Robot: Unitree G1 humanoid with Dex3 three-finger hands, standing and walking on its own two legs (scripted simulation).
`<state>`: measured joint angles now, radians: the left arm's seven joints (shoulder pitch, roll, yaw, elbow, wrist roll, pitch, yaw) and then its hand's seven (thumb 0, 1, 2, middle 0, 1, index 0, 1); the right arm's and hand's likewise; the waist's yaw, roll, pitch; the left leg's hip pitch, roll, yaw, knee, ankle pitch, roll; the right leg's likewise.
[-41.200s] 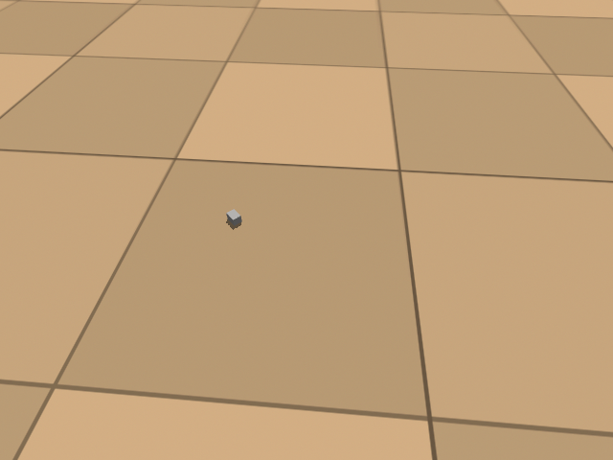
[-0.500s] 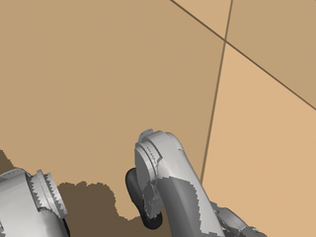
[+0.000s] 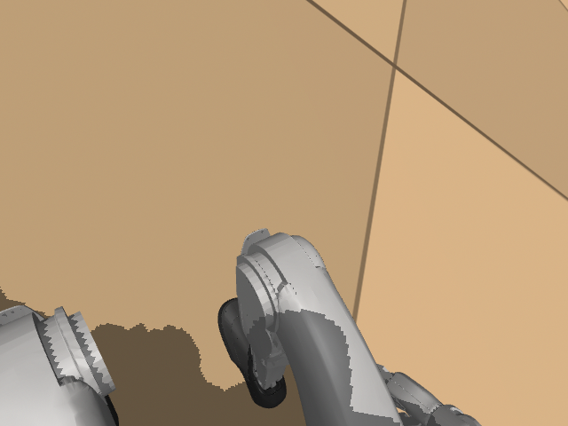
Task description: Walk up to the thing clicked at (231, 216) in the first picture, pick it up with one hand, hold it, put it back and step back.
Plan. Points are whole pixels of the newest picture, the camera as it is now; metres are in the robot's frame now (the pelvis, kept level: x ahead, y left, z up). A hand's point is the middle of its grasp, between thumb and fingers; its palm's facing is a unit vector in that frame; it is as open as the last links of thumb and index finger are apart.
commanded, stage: open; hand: left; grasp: from above
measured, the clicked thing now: out of the picture +0.43 +0.36 -0.28
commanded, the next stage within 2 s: withdraw in 0.84 s
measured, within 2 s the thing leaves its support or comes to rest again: neither
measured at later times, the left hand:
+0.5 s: hand out of the picture +0.42 +0.36 -0.24, palm faces -0.43 -0.18 -0.89, open 9.1 cm
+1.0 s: hand out of the picture +0.42 +0.36 -0.24, palm faces -0.42 -0.17 -0.89, open 11.9 cm
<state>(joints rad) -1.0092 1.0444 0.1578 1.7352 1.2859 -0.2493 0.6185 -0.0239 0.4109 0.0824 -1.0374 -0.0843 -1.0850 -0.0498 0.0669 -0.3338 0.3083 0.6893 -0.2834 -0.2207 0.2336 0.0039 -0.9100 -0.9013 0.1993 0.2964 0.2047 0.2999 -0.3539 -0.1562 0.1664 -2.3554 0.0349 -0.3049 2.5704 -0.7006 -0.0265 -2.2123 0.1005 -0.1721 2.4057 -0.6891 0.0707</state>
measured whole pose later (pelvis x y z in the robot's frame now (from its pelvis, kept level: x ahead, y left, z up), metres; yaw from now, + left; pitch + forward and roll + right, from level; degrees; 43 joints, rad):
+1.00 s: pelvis +0.00 +0.00 +0.00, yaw +0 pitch +26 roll -14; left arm -1.01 1.05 0.14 1.71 1.26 -0.24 0.59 0.00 -0.13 0.67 -0.41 -0.67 -0.41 -0.66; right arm 0.06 -0.34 0.30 0.67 -0.27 -0.23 0.23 0.00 -0.90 -0.90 0.20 0.30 0.21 0.30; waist -0.35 -0.16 0.17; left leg -2.36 0.03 -0.30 2.56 -0.69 -0.03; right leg -2.21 0.10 -0.17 2.40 -0.68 0.07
